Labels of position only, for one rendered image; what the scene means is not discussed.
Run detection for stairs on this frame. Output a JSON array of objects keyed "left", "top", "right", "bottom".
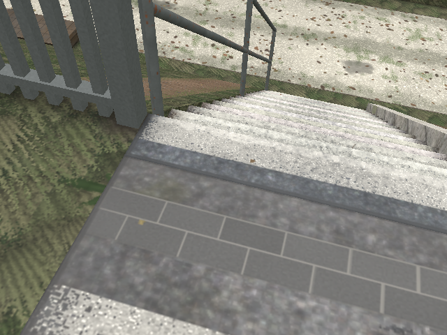
[{"left": 168, "top": 90, "right": 447, "bottom": 180}]

